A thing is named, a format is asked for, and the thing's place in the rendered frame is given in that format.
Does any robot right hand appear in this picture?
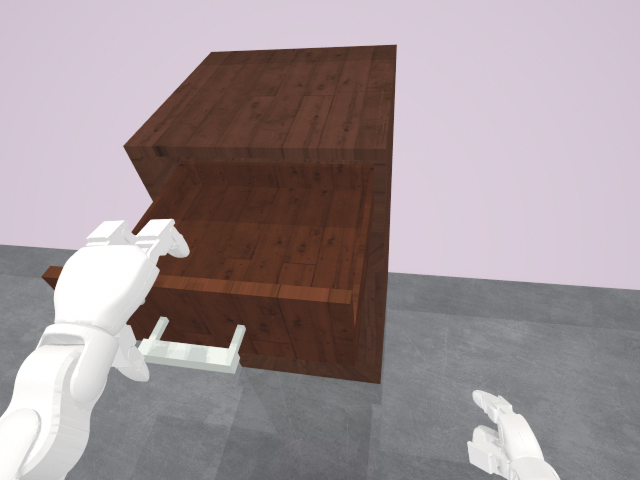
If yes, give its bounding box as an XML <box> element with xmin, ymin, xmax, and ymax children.
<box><xmin>467</xmin><ymin>390</ymin><xmax>544</xmax><ymax>480</ymax></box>

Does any left robot forearm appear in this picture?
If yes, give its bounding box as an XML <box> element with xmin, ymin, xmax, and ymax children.
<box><xmin>0</xmin><ymin>322</ymin><xmax>119</xmax><ymax>480</ymax></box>

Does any right robot forearm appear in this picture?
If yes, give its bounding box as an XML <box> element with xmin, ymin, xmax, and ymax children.
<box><xmin>509</xmin><ymin>457</ymin><xmax>560</xmax><ymax>480</ymax></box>

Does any handle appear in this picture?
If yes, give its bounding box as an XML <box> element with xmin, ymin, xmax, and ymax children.
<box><xmin>138</xmin><ymin>317</ymin><xmax>246</xmax><ymax>374</ymax></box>

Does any robot left hand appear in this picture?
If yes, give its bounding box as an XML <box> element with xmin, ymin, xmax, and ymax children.
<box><xmin>54</xmin><ymin>219</ymin><xmax>190</xmax><ymax>382</ymax></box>

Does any cabinet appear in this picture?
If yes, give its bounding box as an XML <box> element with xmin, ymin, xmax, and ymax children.
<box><xmin>123</xmin><ymin>45</ymin><xmax>397</xmax><ymax>384</ymax></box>

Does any drawer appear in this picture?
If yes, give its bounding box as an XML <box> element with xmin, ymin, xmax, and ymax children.
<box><xmin>41</xmin><ymin>161</ymin><xmax>374</xmax><ymax>366</ymax></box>

